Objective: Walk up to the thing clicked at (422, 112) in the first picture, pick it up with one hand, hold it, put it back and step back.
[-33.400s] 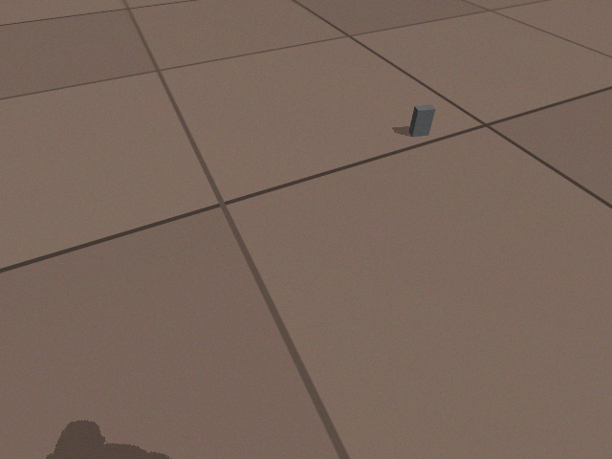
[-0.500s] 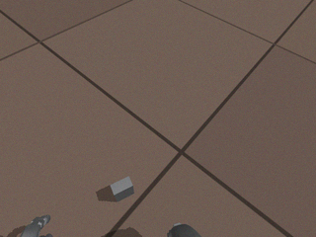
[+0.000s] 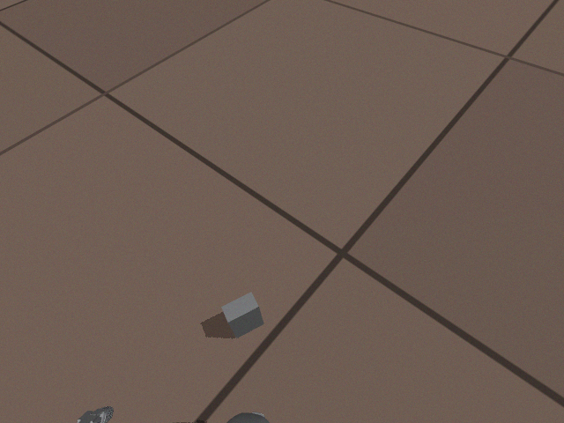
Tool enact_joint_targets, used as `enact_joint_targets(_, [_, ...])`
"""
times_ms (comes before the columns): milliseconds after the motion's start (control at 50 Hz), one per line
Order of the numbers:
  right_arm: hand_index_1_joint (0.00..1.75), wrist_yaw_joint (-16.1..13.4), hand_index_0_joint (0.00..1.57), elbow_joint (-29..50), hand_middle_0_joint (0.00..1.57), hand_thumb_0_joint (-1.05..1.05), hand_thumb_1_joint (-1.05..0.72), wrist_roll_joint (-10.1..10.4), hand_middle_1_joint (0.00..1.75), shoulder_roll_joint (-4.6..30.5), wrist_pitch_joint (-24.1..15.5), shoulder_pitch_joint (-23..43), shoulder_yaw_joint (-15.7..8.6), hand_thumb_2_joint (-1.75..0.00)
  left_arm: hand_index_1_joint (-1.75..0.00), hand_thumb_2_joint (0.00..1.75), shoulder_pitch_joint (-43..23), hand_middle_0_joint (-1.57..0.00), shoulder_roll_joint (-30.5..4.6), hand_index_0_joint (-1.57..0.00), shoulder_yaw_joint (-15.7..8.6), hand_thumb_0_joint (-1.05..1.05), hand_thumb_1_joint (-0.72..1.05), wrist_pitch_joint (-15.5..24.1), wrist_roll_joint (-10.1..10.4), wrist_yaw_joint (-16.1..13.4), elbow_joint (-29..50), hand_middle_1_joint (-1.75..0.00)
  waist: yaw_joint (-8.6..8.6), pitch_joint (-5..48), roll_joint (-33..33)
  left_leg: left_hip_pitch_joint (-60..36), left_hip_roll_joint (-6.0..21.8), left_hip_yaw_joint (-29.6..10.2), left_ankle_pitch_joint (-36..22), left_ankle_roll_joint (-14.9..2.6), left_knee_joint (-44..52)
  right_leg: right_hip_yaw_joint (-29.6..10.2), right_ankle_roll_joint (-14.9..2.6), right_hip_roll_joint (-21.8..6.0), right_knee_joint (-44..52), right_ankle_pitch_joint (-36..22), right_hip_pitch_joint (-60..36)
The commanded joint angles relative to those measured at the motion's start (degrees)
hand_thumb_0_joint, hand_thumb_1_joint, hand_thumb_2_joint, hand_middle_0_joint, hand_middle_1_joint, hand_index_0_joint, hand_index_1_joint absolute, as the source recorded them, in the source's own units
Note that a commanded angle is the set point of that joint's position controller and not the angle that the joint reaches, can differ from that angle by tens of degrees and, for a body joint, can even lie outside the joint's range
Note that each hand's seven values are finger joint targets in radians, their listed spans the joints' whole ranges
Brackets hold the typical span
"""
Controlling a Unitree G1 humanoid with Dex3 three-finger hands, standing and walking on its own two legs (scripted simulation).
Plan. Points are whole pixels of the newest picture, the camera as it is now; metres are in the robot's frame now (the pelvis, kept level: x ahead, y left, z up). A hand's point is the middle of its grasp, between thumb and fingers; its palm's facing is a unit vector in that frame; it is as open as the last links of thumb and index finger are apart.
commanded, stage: step back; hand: left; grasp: from the side
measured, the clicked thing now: (243, 315) +0.51 +0.18 -0.68
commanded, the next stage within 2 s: none
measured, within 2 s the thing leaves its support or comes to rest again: neither
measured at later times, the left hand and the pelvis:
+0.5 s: hand out of the picture -0.08 +0.27 -0.16, palm faces -0.03 -0.92 -0.39, open 7.4 cm; pelvis -0.16 +0.00 -0.01, yaw -3 degrees
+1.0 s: hand out of the picture -0.20 +0.26 -0.14, palm faces +0.03 -0.92 -0.39, open 7.4 cm; pelvis -0.33 -0.01 +0.00, yaw +1 degrees
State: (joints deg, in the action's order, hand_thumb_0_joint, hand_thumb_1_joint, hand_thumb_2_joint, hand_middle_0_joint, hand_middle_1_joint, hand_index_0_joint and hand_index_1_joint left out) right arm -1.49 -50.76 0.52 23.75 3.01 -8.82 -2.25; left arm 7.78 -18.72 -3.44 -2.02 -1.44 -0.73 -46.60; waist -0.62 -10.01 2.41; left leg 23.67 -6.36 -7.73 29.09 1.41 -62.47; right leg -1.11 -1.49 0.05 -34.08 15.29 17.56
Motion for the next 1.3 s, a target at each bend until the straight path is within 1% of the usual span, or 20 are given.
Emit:
enact_joint_targets(0, [0.3, -0.6, 0.2, 5.2, 0.2, 0.0, -0.9, -0.9, 0.3, 8.5, -1.9, -0.9, -2.6, -0.9, -0.3, 0.9, 2.6, -0.2, -15.2, -0.2, -4.5, 0.0, 0.9, 1.2, -0.2, -1.7, 5.5, -0.3, -2.33, 13.6, -13.7, 3.3, 4.1, 2.7, 1.2, -0.5, 16.0, -13.7, -11.76, -14.9, 3.8, -34.2, -18.7])
enact_joint_targets(80, [0.3, 0.3, 0.2, 2.4, 0.2, 0.0, -0.9, -2.0, 0.3, 8.6, -2.5, -7.4, -3.8, -0.9, -0.3, 0.9, -1.8, -0.2, -16.1, -0.2, -3.7, 0.0, 0.9, 0.0, 0.7, -0.8, 7.3, -0.3, 2.2, 14.3, -10.4, -12.1, 4.9, 6.9, -18.6, -2.56, 38.2, -10.0, -6.27, -11.3, -1.5, -21.5, -7.2])
enact_joint_targets(140, [0.3, 1.0, 0.2, 5.3, 0.2, 0.0, -0.9, -2.9, 0.3, 19.6, -2.7, -2.6, -6.1, -0.9, -0.3, 0.9, -4.4, -0.2, -14.5, -0.2, -4.2, 0.0, 0.9, -0.1, 0.4, -1.7, 7.4, -0.3, 4.67, 11.9, 10.9, -8.3, 29.4, -23.8, -35.9, -18.49, 43.6, -7.6, 0.59, 5.8, -27.6, 24.2, 7.0])
enact_joint_targets(220, [0.3, -0.1, 0.2, 6.4, 0.2, 0.0, -0.9, -2.5, 0.3, 11.9, -3.0, 4.2, -4.0, -0.9, -0.3, 0.9, 2.0, -0.2, -14.1, -0.2, -4.4, 0.0, 0.9, -0.2, 1.4, -1.4, 3.7, -0.3, -1.29, 8.7, 4.3, -10.2, 20.6, -7.0, -39.2, -13.82, 38.8, -10.5, 0.37, 6.3, -39.5, 14.4, 11.1])
enact_joint_targets(420, [0.3, 0.2, 0.2, 8.3, 0.2, 0.0, -0.9, -2.3, 0.3, 12.9, -1.8, 1.6, -4.6, -0.9, -0.3, 0.9, 6.6, -0.2, -12.5, -0.2, -4.1, 0.0, 0.9, 0.8, 0.6, -0.1, 2.1, -0.3, 1.48, 14.2, 9.2, -15.9, 20.2, -4.2, -33.8, -14.0, 34.0, -1.1, 2.21, 1.3, -6.3, 11.1, 0.1])
enact_joint_targets(480, [0.3, 0.5, 0.2, 8.9, 0.2, 0.0, -0.9, -1.3, 0.3, 11.9, -0.7, 3.6, -4.3, -0.9, -0.3, 0.9, 12.5, -0.2, -14.5, -0.2, -4.9, 0.0, 0.9, 1.4, -0.8, 0.1, -0.7, -0.3, -1.36, 13.7, 3.6, -1.6, 15.2, -1.3, -19.0, -7.33, 27.9, -4.2, -1.24, -0.7, 9.1, 0.3, -11.4])
enact_joint_targets(520, [0.3, -0.4, 0.2, 10.1, 0.2, 0.0, -0.9, -1.0, 0.3, 8.7, -0.5, 5.6, -4.0, -0.9, -0.3, 0.9, 6.0, -0.2, -25.6, -0.2, -7.3, 0.0, 0.9, 1.4, -1.2, 0.1, 3.0, -0.3, -3.45, 7.7, -19.3, 6.2, 0.5, 0.9, 6.2, -1.0, 2.0, -33.3, -15.75, -24.5, 19.1, 4.4, 5.2])
enact_joint_targets(540, [0.3, -0.4, 0.2, 9.5, 0.2, 0.0, -0.9, -1.0, 0.3, 11.3, -0.3, 5.4, -4.8, -0.9, -0.3, 0.9, 1.9, -0.2, -24.4, -0.2, -7.0, 0.0, 0.9, 1.9, -0.9, -0.3, 4.9, -0.3, -1.43, 4.8, -15.5, 3.7, 2.6, -4.7, 4.0, -0.82, -6.7, -33.6, -16.77, -25.3, 19.6, 2.6, 11.4])
enact_joint_targets(600, [0.3, -0.2, 0.2, 6.1, 0.2, 0.0, -0.9, -0.1, 0.3, 10.2, -1.0, -2.1, -4.3, -0.9, -0.3, 0.9, -5.6, -0.2, -17.5, -0.2, -5.5, 0.0, 0.9, 1.9, -1.1, -1.0, 6.1, -0.3, 2.84, 5.9, -9.8, 1.9, -0.8, -2.1, -3.8, -0.95, -9.9, -12.3, -9.96, -13.2, 11.0, -10.8, 7.1])
enact_joint_targets(760, [0.3, 0.1, 0.2, 5.0, 0.2, 0.0, -0.9, -1.7, 0.3, 7.9, -2.0, -5.1, -3.6, -0.9, -0.3, 0.9, 0.5, -0.2, -16.8, -0.2, -4.3, 0.0, 0.9, 0.2, -0.1, -1.3, 5.8, -0.3, -0.47, 13.0, -13.0, -4.3, 4.2, 8.0, -7.6, -1.62, 31.9, -10.4, -8.26, -13.2, -0.9, -23.2, -12.5])
enact_joint_targets(800, [0.3, 0.1, 0.2, 4.2, 0.2, 0.0, -0.9, -2.5, 0.3, 10.8, -2.4, -6.2, -4.7, -0.9, -0.3, 0.9, 2.0, -0.2, -14.7, -0.2, -3.2, 0.0, 0.9, -0.6, 0.4, -0.9, 6.5, -0.3, -0.42, 13.1, -5.3, -13.8, 10.3, -2.1, -19.8, -4.56, 39.6, -7.7, -3.42, -8.2, -6.7, -11.4, -0.3])
enact_joint_targets(840, [0.3, 0.7, 0.2, 6.3, 0.2, 0.0, -0.9, -2.6, 0.3, 20.7, -2.4, -3.3, -6.3, -0.9, -0.3, 0.9, -3.2, -0.2, -15.1, -0.2, -4.1, 0.0, 0.9, -0.5, 0.6, -1.8, 7.3, -0.3, 3.37, 11.8, 10.8, -5.7, 29.6, -25.5, -33.1, -19.15, 43.4, -4.8, 1.1, 3.8, -28.4, 23.6, 7.5])
enact_joint_targets(920, [0.3, -0.4, 0.2, 6.6, 0.2, 0.0, -0.9, -2.6, 0.3, 12.7, -2.9, 3.4, -3.9, -0.9, -0.3, 0.9, 2.1, -0.2, -14.7, -0.2, -4.2, 0.0, 0.9, -0.7, 1.5, -1.4, 3.1, -0.3, -1.86, 9.2, 4.2, -5.4, 21.2, -7.4, -37.8, -14.77, 37.8, -8.6, 0.45, 4.8, -40.4, 14.5, 8.0])
enact_joint_targets(1020, [0.3, -0.5, 0.2, 7.0, 0.2, 0.0, -0.9, -2.7, 0.3, 12.7, -2.0, 0.2, -4.3, -0.9, -0.3, 0.9, 2.2, -0.2, -13.2, -0.2, -3.5, 0.0, 0.9, 0.4, 0.5, -0.4, 3.3, -0.3, 0.52, 11.9, 7.7, -15.8, 21.4, -6.8, -39.7, -15.13, 33.1, -3.7, 2.02, 0.0, -13.6, 15.0, 5.2])
enact_joint_targets(1100, [0.3, 0.4, 0.2, 6.9, 0.2, 0.0, -0.9, -1.5, 0.3, 11.8, -0.2, 1.3, -3.5, -0.9, -0.3, 0.9, 8.1, -0.2, -14.3, -0.2, -4.0, 0.0, 0.9, 1.7, -0.5, -0.6, -0.6, -0.3, -1.02, 15.9, 5.0, -5.8, 15.1, -1.6, -26.5, -8.39, 25.3, -1.7, -0.09, 0.4, 10.6, -2.5, -11.0])
enact_joint_targets(1120, [0.3, 0.6, 0.2, 7.5, 0.2, 0.0, -0.9, -1.1, 0.3, 8.3, -0.2, 0.0, -2.5, -0.9, -0.3, 0.9, 8.1, -0.2, -18.8, -0.2, -5.3, 0.0, 0.9, 2.1, -1.1, -0.6, 0.0, -0.3, -0.39, 13.4, -7.5, 7.3, 7.1, 0.7, -10.1, -4.45, 17.1, -17.2, -2.98, -8.7, 11.3, -2.6, -14.1])
enact_joint_targets(1140, [0.3, -0.5, 0.2, 8.9, 0.2, 0.0, -0.9, -1.3, 0.3, 7.9, 0.0, 3.0, -3.0, -0.9, -0.3, 0.9, 4.4, -0.2, -25.2, -0.2, -6.7, 0.0, 0.9, 1.7, -0.9, -0.5, 1.7, -0.3, -2.9, 10.9, -17.2, 7.4, 1.3, 0.6, 6.0, -1.77, 3.6, -30.0, -13.88, -23.5, 15.6, -5.7, 0.4])
enact_joint_targets(1160, [0.3, -0.7, 0.2, 8.5, 0.2, 0.0, -0.9, -1.0, 0.3, 10.2, 0.5, 3.6, -4.2, -0.9, -0.3, 0.9, 0.7, -0.2, -25.4, -0.2, -6.6, 0.0, 0.9, 2.2, -0.6, -1.0, 3.2, -0.3, -1.99, 7.3, -15.1, 3.8, 3.7, -5.0, 5.7, -1.19, -5.8, -33.5, -16.7, -26.7, 18.0, -3.5, 10.7])
enact_joint_targets(1200, [0.3, -0.3, 0.2, 5.8, 0.2, 0.0, -0.9, -0.6, 0.3, 10.9, 0.3, 0.3, -4.1, -0.9, -0.3, 0.9, -5.2, -0.2, -19.3, -0.2, -4.6, 0.0, 0.9, 2.3, -0.8, -1.5, 3.9, -0.3, 2.01, 5.4, -5.4, 3.6, 0.2, -5.1, -1.8, -1.23, -10.4, -16.5, -11.87, -16.3, 10.8, -12.9, 8.5])
enact_joint_targets(1280, [0.3, 0.3, 0.2, 5.2, 0.2, 0.0, -0.9, -1.4, 0.3, 10.2, -0.5, -1.3, -3.6, -0.9, -0.3, 0.9, -0.5, -0.2, -17.1, -0.2, -4.6, 0.0, 0.9, 2.5, -1.5, -1.7, 2.8, -0.3, -1.06, 9.5, -9.0, 5.4, 1.6, 0.2, -2.1, -0.03, -2.5, -11.7, -9.29, -12.3, 8.2, -3.1, -3.6])
